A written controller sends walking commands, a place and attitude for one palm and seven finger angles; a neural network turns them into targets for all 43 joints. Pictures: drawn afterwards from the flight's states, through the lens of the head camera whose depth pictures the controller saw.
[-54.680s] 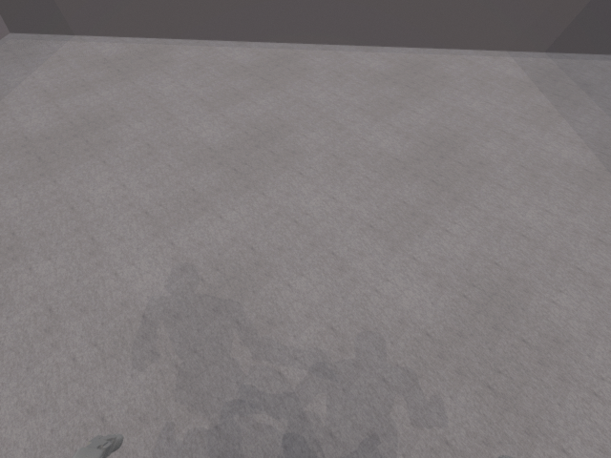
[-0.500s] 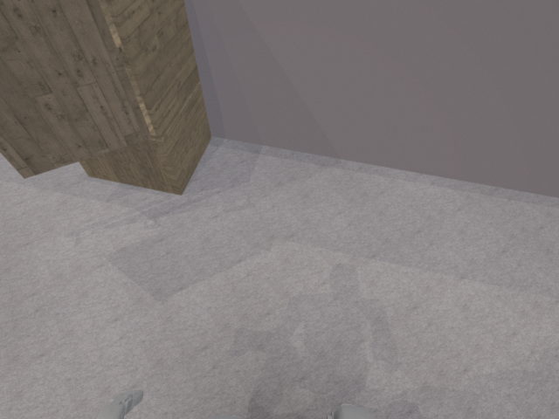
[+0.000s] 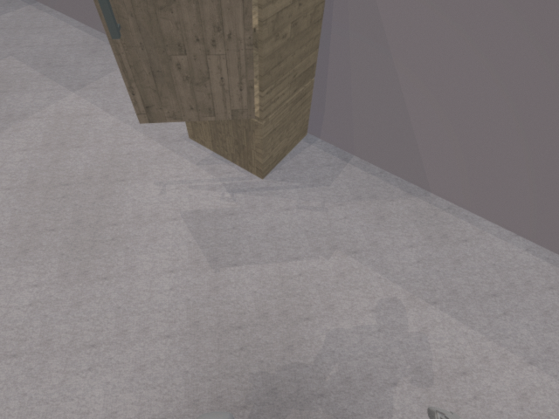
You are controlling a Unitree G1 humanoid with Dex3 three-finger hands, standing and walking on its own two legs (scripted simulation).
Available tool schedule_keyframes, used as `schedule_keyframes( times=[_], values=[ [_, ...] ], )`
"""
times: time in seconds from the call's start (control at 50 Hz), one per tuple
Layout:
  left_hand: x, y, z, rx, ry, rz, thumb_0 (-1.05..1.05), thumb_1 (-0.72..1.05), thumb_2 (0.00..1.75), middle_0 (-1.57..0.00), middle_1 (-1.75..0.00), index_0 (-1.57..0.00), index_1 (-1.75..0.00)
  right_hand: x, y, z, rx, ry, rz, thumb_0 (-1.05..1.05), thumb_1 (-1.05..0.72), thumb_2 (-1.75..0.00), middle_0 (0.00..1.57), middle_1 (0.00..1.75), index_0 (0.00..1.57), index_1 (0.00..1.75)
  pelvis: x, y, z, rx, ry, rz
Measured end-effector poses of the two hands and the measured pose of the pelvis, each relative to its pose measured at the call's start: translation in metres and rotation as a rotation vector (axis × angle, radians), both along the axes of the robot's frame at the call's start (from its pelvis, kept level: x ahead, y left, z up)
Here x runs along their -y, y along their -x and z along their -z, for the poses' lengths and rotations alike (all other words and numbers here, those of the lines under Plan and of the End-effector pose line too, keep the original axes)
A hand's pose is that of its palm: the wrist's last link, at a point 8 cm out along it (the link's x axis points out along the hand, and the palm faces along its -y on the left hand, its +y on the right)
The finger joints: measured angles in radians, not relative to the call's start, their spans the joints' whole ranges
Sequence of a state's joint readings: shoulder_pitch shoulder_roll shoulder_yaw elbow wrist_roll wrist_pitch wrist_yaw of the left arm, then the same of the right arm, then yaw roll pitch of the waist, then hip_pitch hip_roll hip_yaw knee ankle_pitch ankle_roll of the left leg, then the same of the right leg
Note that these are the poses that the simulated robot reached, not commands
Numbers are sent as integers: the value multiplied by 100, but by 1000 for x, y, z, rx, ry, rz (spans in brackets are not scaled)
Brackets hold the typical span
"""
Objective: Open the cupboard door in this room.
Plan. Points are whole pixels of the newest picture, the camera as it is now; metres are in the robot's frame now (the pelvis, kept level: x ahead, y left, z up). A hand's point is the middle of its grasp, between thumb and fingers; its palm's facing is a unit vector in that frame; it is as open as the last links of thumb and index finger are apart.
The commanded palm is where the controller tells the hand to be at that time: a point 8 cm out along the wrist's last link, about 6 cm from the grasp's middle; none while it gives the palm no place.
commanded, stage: turn to face it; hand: left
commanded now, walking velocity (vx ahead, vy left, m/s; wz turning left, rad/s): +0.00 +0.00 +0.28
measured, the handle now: (107, 5) +1.04 +0.55 +0.04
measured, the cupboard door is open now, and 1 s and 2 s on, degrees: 42 42 42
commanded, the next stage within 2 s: take the last steps up to it in 0.28 s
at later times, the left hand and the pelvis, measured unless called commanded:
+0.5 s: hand out of the picture +0.04 +0.16 -0.14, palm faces +0.17 -0.95 -0.24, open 7.4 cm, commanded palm none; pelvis +0.01 -0.03 +0.01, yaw +8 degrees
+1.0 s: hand out of the picture -0.04 +0.23 -0.17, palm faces +0.36 -0.92 -0.16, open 7.4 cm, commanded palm none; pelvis +0.09 +0.09 +0.00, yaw +15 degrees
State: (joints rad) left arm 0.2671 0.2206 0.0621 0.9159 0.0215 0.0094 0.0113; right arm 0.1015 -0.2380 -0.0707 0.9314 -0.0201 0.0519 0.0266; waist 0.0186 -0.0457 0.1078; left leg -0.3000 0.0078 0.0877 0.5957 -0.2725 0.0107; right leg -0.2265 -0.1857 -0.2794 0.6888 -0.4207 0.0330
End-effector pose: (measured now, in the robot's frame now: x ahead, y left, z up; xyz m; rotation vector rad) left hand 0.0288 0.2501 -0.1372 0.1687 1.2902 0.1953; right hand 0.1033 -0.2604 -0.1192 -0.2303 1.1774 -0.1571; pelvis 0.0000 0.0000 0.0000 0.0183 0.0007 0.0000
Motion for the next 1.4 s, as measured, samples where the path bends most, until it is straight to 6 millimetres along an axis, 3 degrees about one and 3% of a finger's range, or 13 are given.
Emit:
schedule_keyframes(
  times=[0.1, 0.24, 0.4, 0.5, 0.6, 0.74, 0.84, 0.92, 1.0, 1.06, 1.18, 1.28, 1.4],
  values=[
    [-19, 16, 2, -66, -9, -53, 1, 91, 90, -20, -29, -20, -30, -21, -21, -13, 60, 17, -60, 1, -91, -90, 20, 30, 20, 30, -7, 1, -5, 4, 11, -24],
    [-14, 3, -17, -1, -9, -68, 1, 91, 90, -19, -29, -20, -30, -33, -13, -12, 23, -18, -88, 0, -91, -90, 20, 30, 20, 30, -4, 1, -16, -6, 25, -53],
    [22, -8, -21, 65, -38, -70, 1, 91, 90, -19, -29, -20, -30, -12, 12, 19, -66, -88, -64, 1, -91, -90, 20, 30, 20, 30, 25, 0, -6, -10, -4, -90],
    [47, 8, -30, 60, -17, -113, 1, 91, 90, -20, -29, -20, -30, 4, 21, 20, -140, -90, -75, 1, -91, -90, 20, 30, 20, 30, 31, -5, -14, 7, -11, -138],
    [51, 35, -34, 19, -6, -194, 1, 93, 90, -20, -30, -20, -30, 9, 14, 10, -183, -74, -110, 1, -91, -90, 20, 30, 20, 30, 31, -16, -22, 3, -17, -188],
    [52, 83, -29, -100, 40, -322, 1, 92, 90, -20, -30, -20, -30, -19, -36, 3, -182, -48, -213, 1, -91, -90, 20, 30, 20, 30, 7, -37, -24, -4, -15, -253],
    [41, 114, -20, -223, 96, -397, 1, 91, 90, -20, -30, -20, -30, -75, -101, 0, -98, -52, -313, 1, -91, -90, 20, 30, 20, 30, -27, -56, -17, -7, -7, -279],
    [17, 123, -1, -318, 148, -419, 1, 91, 90, -20, -30, -20, -30, -130, -150, 4, 29, -52, -362, 1, -91, -90, 20, 30, 20, 30, -65, -75, 1, -5, 10, -279],
    [-26, 84, 5, -300, 136, -379, 1, 91, 90, -20, -29, -20, -30, -162, -156, -1, 68, -56, -334, 0, -91, -90, 20, 30, 20, 30, -89, -90, -3, 8, 9, -257],
    [-62, 28, -1, -187, 101, -332, 1, 91, 90, -19, -29, -20, -30, -171, -144, -5, 35, -56, -277, 0, -92, -90, 20, 30, 20, 30, -103, -103, -12, 7, 8, -245],
    [-115, -92, -16, 38, 44, -241, 1, 91, 90, -19, -29, -19, -30, -161, -118, -7, -72, -14, -184, -2, -95, -90, 20, 30, 20, 30, -126, -135, -21, 1, -2, -226],
    [-133, -178, -26, 145, 27, -169, 1, 91, 90, -19, -29, -19, -30, -162, -85, -1, -223, -23, -114, -1, -93, -90, 20, 30, 20, 30, -136, -170, -20, -1, -9, -216],
    [-128, -270, -26, 184, 27, -68, 1, 91, 90, -19, -29, -19, -30, -173, -60, 7, -392, -68, -24, 0, -92, -90, 20, 30, 20, 30, -138, -220, -13, -4, -9, -188]
  ],
)
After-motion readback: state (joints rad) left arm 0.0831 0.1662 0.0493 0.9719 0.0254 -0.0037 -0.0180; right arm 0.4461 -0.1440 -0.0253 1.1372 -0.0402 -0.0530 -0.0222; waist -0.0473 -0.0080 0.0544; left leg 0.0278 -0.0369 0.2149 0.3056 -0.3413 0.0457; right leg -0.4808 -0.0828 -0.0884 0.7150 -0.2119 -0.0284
